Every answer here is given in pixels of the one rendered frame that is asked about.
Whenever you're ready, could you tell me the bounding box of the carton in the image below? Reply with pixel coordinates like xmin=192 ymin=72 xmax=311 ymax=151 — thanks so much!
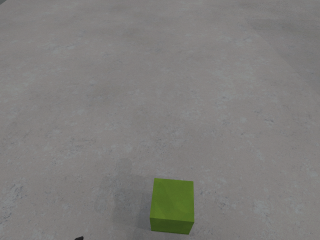
xmin=149 ymin=178 xmax=195 ymax=235

